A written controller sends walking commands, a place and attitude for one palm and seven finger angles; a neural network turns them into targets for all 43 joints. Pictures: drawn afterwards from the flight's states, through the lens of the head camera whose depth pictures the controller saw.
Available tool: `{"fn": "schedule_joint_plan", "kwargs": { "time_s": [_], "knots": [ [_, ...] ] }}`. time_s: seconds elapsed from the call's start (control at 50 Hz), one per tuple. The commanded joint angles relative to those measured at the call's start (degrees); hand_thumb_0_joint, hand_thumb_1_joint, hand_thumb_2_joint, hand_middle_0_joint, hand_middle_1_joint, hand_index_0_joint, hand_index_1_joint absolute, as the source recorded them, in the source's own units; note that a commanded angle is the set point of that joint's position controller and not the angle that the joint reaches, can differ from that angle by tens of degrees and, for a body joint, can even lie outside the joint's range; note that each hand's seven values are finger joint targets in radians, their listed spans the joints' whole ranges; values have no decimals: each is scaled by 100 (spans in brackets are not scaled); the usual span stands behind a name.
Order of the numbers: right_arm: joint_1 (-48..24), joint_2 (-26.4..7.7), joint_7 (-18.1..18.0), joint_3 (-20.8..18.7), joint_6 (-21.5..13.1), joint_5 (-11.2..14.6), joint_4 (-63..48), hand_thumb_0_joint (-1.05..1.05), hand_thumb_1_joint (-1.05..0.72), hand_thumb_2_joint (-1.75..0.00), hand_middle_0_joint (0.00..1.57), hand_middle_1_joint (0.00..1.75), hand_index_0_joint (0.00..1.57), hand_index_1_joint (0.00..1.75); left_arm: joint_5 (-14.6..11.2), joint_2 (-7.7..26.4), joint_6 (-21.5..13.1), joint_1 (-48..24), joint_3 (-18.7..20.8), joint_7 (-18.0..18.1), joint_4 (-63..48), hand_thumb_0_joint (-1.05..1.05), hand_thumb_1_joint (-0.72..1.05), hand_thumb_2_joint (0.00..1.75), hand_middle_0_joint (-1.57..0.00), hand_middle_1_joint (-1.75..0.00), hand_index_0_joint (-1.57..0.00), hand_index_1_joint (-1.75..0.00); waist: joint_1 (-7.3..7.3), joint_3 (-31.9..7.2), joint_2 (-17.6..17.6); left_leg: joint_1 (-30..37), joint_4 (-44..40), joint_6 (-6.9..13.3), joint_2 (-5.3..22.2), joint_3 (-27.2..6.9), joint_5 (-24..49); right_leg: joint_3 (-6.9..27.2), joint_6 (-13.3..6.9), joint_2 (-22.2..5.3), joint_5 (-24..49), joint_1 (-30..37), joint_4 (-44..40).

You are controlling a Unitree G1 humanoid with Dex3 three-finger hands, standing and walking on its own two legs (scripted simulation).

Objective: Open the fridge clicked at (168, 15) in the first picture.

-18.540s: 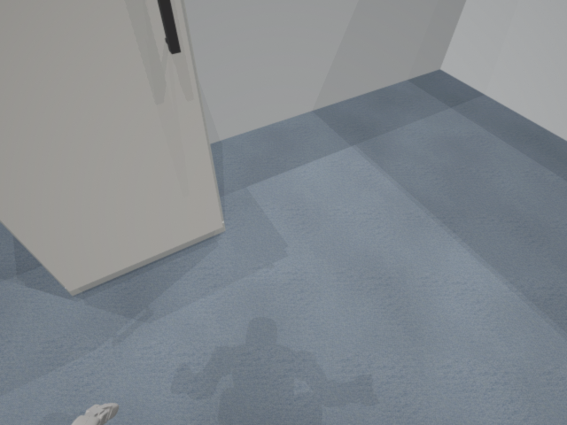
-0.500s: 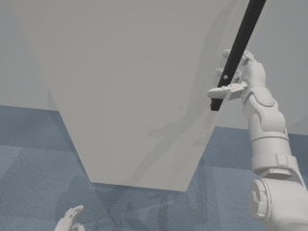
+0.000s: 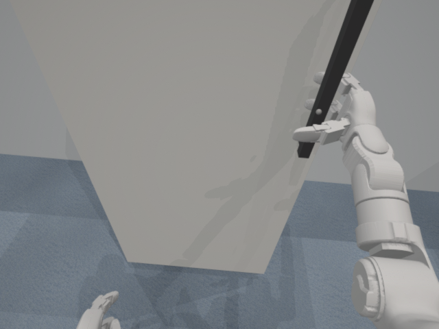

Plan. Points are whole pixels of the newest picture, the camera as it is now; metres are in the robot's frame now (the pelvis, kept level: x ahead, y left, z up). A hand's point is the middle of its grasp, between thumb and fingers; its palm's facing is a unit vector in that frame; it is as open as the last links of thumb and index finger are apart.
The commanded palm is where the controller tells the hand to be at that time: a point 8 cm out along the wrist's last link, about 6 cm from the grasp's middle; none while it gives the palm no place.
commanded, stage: slide the fingers in behind the handle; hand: right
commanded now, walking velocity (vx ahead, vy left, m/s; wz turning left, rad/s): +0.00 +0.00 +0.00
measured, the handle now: (329, 72) +0.49 -0.14 +0.27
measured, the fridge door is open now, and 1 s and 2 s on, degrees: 0 0 9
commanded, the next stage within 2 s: grip the handle and tug to test in 0.06 s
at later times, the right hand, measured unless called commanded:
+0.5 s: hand (315, 110) +0.43 -0.12 +0.22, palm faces +0.01 +1.00 +0.02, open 11.2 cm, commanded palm +0.40 -0.18 +0.22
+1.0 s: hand (313, 110) +0.43 -0.12 +0.22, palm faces +0.03 +1.00 +0.01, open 5.5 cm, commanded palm +0.40 -0.17 +0.22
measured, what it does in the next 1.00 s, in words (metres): stands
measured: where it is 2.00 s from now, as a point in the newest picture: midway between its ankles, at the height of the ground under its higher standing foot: outside the picture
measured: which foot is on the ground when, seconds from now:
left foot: down 0.00-1.00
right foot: down 0.00-1.00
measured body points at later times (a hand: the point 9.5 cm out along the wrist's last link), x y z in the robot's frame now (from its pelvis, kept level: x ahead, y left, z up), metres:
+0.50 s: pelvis +0.00 -0.01 +0.00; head -0.02 +0.01 +0.45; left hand +0.13 +0.24 -0.11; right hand +0.42 -0.18 +0.23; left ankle -0.02 +0.10 -0.74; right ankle +0.01 -0.12 -0.74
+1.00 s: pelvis +0.00 +0.00 +0.00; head -0.01 +0.01 +0.45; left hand +0.13 +0.24 -0.11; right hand +0.43 -0.17 +0.22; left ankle -0.02 +0.10 -0.74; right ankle +0.01 -0.12 -0.74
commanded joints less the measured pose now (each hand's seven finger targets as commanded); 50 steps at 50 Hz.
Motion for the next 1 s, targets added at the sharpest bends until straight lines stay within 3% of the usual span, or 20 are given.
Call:
{"fn": "schedule_joint_plan", "kwargs": {
  "time_s": [0.0,0.06,0.1,0.14,0.22,0.24,0.26,0.3,0.34,0.4,0.44,0.54,0.58,0.64,0.68,0.74,0.78,0.84,0.92,0.98],
  "knots": [
    [-3128,-869,8,-89,-405,34,-1206,0,50,-30,30,120,30,120,41,638,-294,-436,221,27,-773,0,90,90,-20,-30,-20,-30,90,-1631,331,-92,-261,-13,-52,-254,1818,298,-296,194,1280,1093,-51],
    [-2987,-964,-1,-187,-405,44,-1174,0,50,-30,30,120,30,120,45,657,-274,-480,223,25,-804,0,90,90,-20,-30,-20,-30,35,-1656,507,49,-252,-24,-32,-256,1870,282,-309,191,1314,1005,-79],
    [-3032,-925,-11,-162,-407,15,-1173,0,50,-30,30,120,30,120,53,627,-271,-485,212,25,-811,0,90,90,-20,-30,-20,-30,30,-1638,356,9,-241,-13,-36,-256,1881,273,-300,195,1323,1025,-72],
    [-2855,-1194,-39,-403,-450,3,-1147,0,50,-30,30,120,30,120,66,669,-260,-460,240,26,-813,0,90,90,-20,-30,-20,-30,-26,-1688,561,111,-271,-22,-45,-260,1886,260,-310,170,1360,1009,-82],
    [-3180,-798,-23,-2,-472,-18,-1335,0,31,-38,32,123,32,123,32,608,-279,-494,214,14,-839,0,90,90,-20,-30,-20,-30,81,-1597,157,-104,-277,5,-56,-254,1711,287,-282,164,1255,1126,-88],
    [-3046,-812,-27,-50,-481,6,-1248,0,27,-40,32,123,32,123,44,636,-290,-480,228,14,-827,0,90,90,-20,-30,-20,-30,63,-1608,388,-77,-299,2,-74,-237,1679,305,-293,159,1267,1129,-78],
    [-3113,-956,-40,-164,-480,15,-1325,0,22,-42,33,124,33,124,38,645,-290,-491,229,22,-827,0,90,90,-20,-30,-20,-30,46,-1664,305,-26,-284,4,-55,-255,1717,299,-291,162,1279,1113,-91],
    [-3216,-684,-43,49,-426,20,-1273,0,13,-46,34,125,34,125,39,607,-311,-496,217,26,-798,0,90,90,-20,-30,-20,-30,100,-1616,215,-182,-289,1,-67,-237,1593,316,-271,160,1196,1166,-89],
    [-2991,-903,-89,-197,-408,34,-1097,0,3,-50,35,127,35,127,65,656,-303,-442,235,24,-755,0,90,90,-20,-30,-20,-30,28,-1587,530,-76,-324,-3,-78,-228,1592,317,-285,150,1222,1072,-106],
    [-3241,-861,-115,-97,-439,-25,-1291,0,-11,-56,36,129,36,129,65,611,-304,-483,204,20,-792,0,90,90,-20,-30,-20,-30,42,-1666,257,-36,-298,3,-48,-254,1580,304,-274,169,1178,1063,-142],
    [-2993,-985,-156,-243,-487,-35,-1269,0,-20,-60,38,130,38,130,77,636,-300,-467,227,11,-806,0,90,90,-20,-30,-20,-30,-27,-1748,438,83,-291,8,-63,-237,1666,303,-280,153,1300,1075,-129],
    [-2997,-852,-102,-113,-452,-24,-1136,0,-43,-70,40,133,40,133,63,639,-291,-464,224,25,-797,0,90,90,-20,-30,-20,-30,33,-1527,504,-26,-338,-10,-64,-237,1561,286,-288,145,1170,1022,-153],
    [-3290,-690,-113,85,-460,-47,-1285,0,-53,-74,41,135,41,135,42,602,-306,-500,207,28,-792,0,90,90,-20,-30,-20,-30,101,-1522,193,-164,-346,2,-61,-253,1465,294,-276,151,1122,1122,-138],
    [-3268,-785,-169,-44,-461,-18,-1078,0,-67,-80,43,137,43,137,70,641,-328,-423,227,34,-736,0,90,90,-20,-30,-20,-30,76,-1536,410,-165,-373,1,-83,-236,1348,336,-276,137,1074,1087,-150],
    [-3494,-612,-153,137,-478,-31,-1111,0,-76,-84,44,138,44,138,58,611,-347,-416,217,39,-711,0,90,90,-20,-30,-20,-30,139,-1608,244,-209,-334,7,-68,-247,1397,343,-266,156,1085,1148,-129],
    [-3311,-556,-154,117,-523,2,-989,0,-90,-90,45,140,45,140,79,634,-382,-361,242,12,-691,0,90,90,-20,-30,-20,-30,103,-1667,429,-174,-325,9,-87,-214,1479,357,-273,151,1194,1176,-107],
    [-3398,-663,-142,52,-581,-19,-1250,0,-90,-90,45,140,45,140,71,617,-395,-399,243,3,-724,0,90,90,-20,-30,-20,-30,64,-1900,224,-44,-250,20,-62,-250,1725,338,-270,171,1368,1246,-79],
    [-3108,-740,-109,-40,-593,10,-1227,0,-90,-90,45,140,45,140,75,648,-382,-418,249,-15,-733,0,90,90,-20,-30,-20,-30,22,-1836,534,84,-260,11,-74,-228,1883,313,-290,165,1476,1181,-69],
    [-3232,-657,-78,49,-545,0,-1408,0,-90,-90,45,140,45,140,59,607,-369,-452,226,-23,-766,0,90,90,-20,-30,-20,-30,39,-1746,250,16,-225,20,-69,-226,1958,298,-276,184,1472,1188,-66],
    [-3170,-653,-86,40,-537,6,-1556,0,-90,-90,45,140,45,140,70,610,-359,-476,231,-22,-807,0,90,90,-20,-30,-20,-30,28,-1854,380,110,-203,10,-66,-219,2077,305,-288,187,1581,1217,-56]
  ]
}}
